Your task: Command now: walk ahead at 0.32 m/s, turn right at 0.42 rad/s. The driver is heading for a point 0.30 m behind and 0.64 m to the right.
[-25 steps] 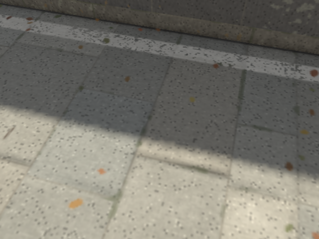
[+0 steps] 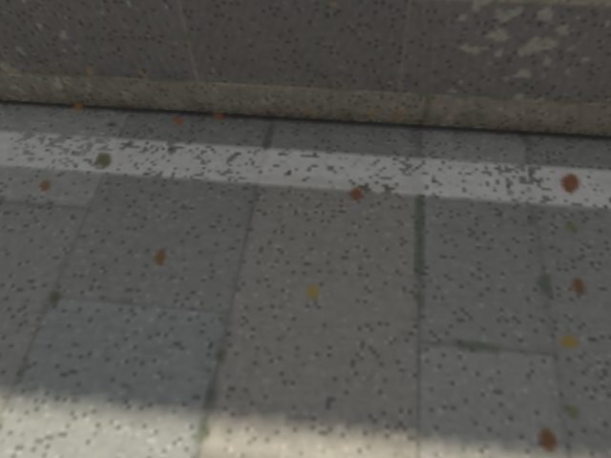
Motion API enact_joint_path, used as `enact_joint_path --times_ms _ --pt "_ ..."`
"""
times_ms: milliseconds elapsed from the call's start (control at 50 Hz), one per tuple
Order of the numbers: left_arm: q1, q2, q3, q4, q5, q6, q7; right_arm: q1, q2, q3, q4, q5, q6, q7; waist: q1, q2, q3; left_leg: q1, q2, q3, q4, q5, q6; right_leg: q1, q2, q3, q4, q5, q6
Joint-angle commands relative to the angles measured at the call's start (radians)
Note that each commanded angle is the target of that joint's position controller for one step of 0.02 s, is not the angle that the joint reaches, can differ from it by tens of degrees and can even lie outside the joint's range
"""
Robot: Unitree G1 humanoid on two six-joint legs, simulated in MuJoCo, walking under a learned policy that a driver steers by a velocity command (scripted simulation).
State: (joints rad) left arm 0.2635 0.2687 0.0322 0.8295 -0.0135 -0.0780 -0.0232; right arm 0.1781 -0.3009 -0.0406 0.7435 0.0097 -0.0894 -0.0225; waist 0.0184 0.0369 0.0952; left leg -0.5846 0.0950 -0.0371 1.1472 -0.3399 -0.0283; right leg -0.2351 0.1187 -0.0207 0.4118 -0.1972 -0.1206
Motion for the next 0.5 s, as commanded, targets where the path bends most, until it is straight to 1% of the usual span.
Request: enact_joint_path --times_ms 20,40,60,80,100,120,140,160,180,200,220,240,260,280,300,320,340,360,380,400,420,460,500 --pt "-0.066 0.146 0.043 -0.074 -0.01 -0.016 0.025 0.017 -0.024 -0.007 -0.084 -0.022 0.001 0.002 -0.062 -0.05 -0.109 0.032 -0.034 0.023 -0.202 0.111 -0.026 0.004 -0.227 0.199 -0.126 0.885 -0.134" --pt "-0.063 0.154 0.05 -0.073 -0.014 -0.004 0.036 -0.031 -0.013 -0.001 -0.101 -0.025 0.001 0.005 -0.052 -0.055 -0.11 0.062 -0.067 0.038 -0.318 0.192 -0.028 -0.018 -0.185 0.166 -0.111 0.861 -0.106" --pt "-0.04 0.159 0.055 -0.07 -0.019 0.01 0.045 -0.077 -0.011 0.001 -0.112 -0.026 -0.002 0.008 -0.032 -0.059 -0.124 0.113 -0.106 0.051 -0.427 0.288 -0.028 -0.035 -0.151 0.15 -0.093 0.821 -0.072" --pt "0.001 0.167 0.061 -0.062 -0.025 0.023 0.054 -0.128 -0.013 0.001 -0.126 -0.024 -0.004 0.014 -0.006 -0.059 -0.137 0.154 -0.143 0.057 -0.517 0.368 -0.029 -0.035 -0.136 0.162 -0.075 0.763 -0.039" --pt "0.036 0.176 0.067 -0.052 -0.029 0.036 0.062 -0.17 -0.02 -0.001 -0.142 -0.019 -0.003 0.021 0.01 -0.068 -0.145 0.183 -0.171 0.053 -0.582 0.418 -0.029 -0.026 -0.135 0.19 -0.055 0.697 -0.012" --pt "0.06 0.178 0.071 -0.047 -0.03 0.047 0.068 -0.201 -0.033 -0.004 -0.157 -0.014 0.0 0.027 0.015 -0.083 -0.146 0.205 -0.184 0.036 -0.624 0.441 -0.025 -0.018 -0.141 0.229 -0.033 0.63 0.006" --pt "0.067 0.175 0.073 -0.048 -0.027 0.054 0.073 -0.214 -0.055 -0.01 -0.167 -0.011 0.003 0.031 0.009 -0.098 -0.144 0.222 -0.184 0.007 -0.654 0.445 -0.018 -0.002 -0.148 0.275 -0.005 0.571 0.02" --pt "0.051 0.171 0.076 -0.059 -0.024 0.059 0.079 -0.208 -0.081 -0.018 -0.169 -0.011 0.004 0.031 -0.009 -0.111 -0.143 0.233 -0.174 -0.023 -0.676 0.43 -0.006 0.016 -0.155 0.32 0.036 0.535 0.028" --pt "0.021 0.166 0.078 -0.078 -0.019 0.062 0.083 -0.176 -0.105 -0.026 -0.162 -0.016 0.003 0.028 -0.034 -0.123 -0.157 0.258 -0.16 -0.039 -0.695 0.42 0.007 0.037 -0.152 0.353 0.096 0.513 0.035" --pt "-0.023 0.161 0.079 -0.103 -0.017 0.064 0.083 -0.102 -0.118 -0.032 -0.144 -0.027 -0.002 0.022 -0.082 -0.13 -0.197 0.345 -0.139 -0.039 -0.75 0.48 0.028 0.042 -0.123 0.355 0.199 0.507 0.051" --pt "-0.034 0.127 0.068 -0.135 -0.006 0.066 0.075 0.014 -0.144 -0.037 -0.124 -0.047 -0.006 0.012 -0.123 -0.077 -0.315 0.57 -0.024 -0.107 -0.743 0.724 0.091 -0.027 -0.071 0.329 0.413 0.335 0.087" --pt "0.101 0.031 0.043 -0.14 0.024 0.066 0.066 0.046 -0.157 -0.025 -0.134 -0.066 0.005 -0.003 -0.066 0.131 -0.449 0.869 0.248 -0.32 -0.608 1.294 0.2 -0.251 0.049 0.241 0.706 -0.505 0.133" --pt "0.298 0.126 0.049 -0.125 -0.006 0.066 0.049 0.037 -0.137 -0.03 -0.139 -0.054 0.022 0.006 -0.006 0.24 -0.635 0.959 0.46 -0.599 -0.623 1.152 0.379 -0.315 0.006 0.271 0.915 -0.568 0.152" --pt "0.259 0.211 0.075 -0.104 -0.016 0.088 0.047 -0.065 -0.096 -0.029 -0.182 -0.038 0.038 0.003 -0.01 0.114 -0.56 0.855 0.401 -0.553 -0.685 0.838 0.382 -0.349 -0.07 0.239 0.996 -0.461 0.191" --pt "0.143 0.236 0.089 -0.125 -0.022 0.109 0.053 -0.111 -0.043 -0.016 -0.189 -0.03 0.052 -0.004 -0.026 0.026 -0.402 0.723 0.307 -0.399 -0.719 0.636 0.327 -0.4 -0.102 0.177 0.996 -0.373 0.218" --pt "0.094 0.224 0.093 -0.137 -0.026 0.13 0.066 -0.143 -0.03 -0.009 -0.183 -0.029 0.065 -0.009 -0.015 -0.004 -0.298 0.593 0.243 -0.313 -0.761 0.52 0.289 -0.407 -0.124 0.149 0.984 -0.327 0.236" --pt "0.078 0.206 0.095 -0.156 -0.027 0.143 0.074 -0.172 -0.04 -0.011 -0.174 -0.034 0.071 -0.01 0.006 0.017 -0.218 0.475 0.206 -0.243 -0.797 0.462 0.276 -0.391 -0.148 0.135 0.943 -0.301 0.24" --pt "0.076 0.17 0.089 -0.169 -0.026 0.149 0.077 -0.18 -0.055 -0.019 -0.164 -0.04 0.072 -0.01 0.016 0.041 -0.171 0.38 0.169 -0.161 -0.836 0.439 0.259 -0.346 -0.159 0.105 0.884 -0.28 0.235" --pt "0.071 0.133 0.081 -0.184 -0.025 0.15 0.079 -0.176 -0.063 -0.026 -0.154 -0.044 0.07 -0.01 0.015 0.066 -0.161 0.349 0.155 -0.107 -0.861 0.449 0.26 -0.324 -0.163 0.08 0.832 -0.265 0.232" --pt "0.055 0.109 0.076 -0.2 -0.022 0.147 0.08 -0.169 -0.073 -0.033 -0.144 -0.046 0.067 -0.01 0.009 0.081 -0.171 0.36 0.165 -0.077 -0.874 0.482 0.273 -0.324 -0.176 0.068 0.787 -0.253 0.231" --pt "0.037 0.102 0.073 -0.215 -0.017 0.144 0.078 -0.161 -0.083 -0.041 -0.135 -0.045 0.065 -0.012 0.002 0.086 -0.192 0.383 0.184 -0.06 -0.88 0.506 0.287 -0.324 -0.195 0.065 0.748 -0.235 0.228" --pt "0.008 0.105 0.072 -0.234 -0.012 0.141 0.07 -0.162 -0.099 -0.052 -0.125 -0.04 0.067 -0.016 -0.004 0.074 -0.23 0.41 0.216 -0.024 -0.89 0.481 0.299 -0.298 -0.225 0.061 0.669 -0.176 0.215" --pt "-0.015 0.11 0.072 -0.247 -0.012 0.142 0.056 -0.181 -0.116 -0.06 -0.118 -0.034 0.075 -0.018 -0.002 0.084 -0.229 0.383 0.223 0.033 -0.905 0.396 0.284 -0.239 -0.234 0.04 0.581 -0.118 0.195"
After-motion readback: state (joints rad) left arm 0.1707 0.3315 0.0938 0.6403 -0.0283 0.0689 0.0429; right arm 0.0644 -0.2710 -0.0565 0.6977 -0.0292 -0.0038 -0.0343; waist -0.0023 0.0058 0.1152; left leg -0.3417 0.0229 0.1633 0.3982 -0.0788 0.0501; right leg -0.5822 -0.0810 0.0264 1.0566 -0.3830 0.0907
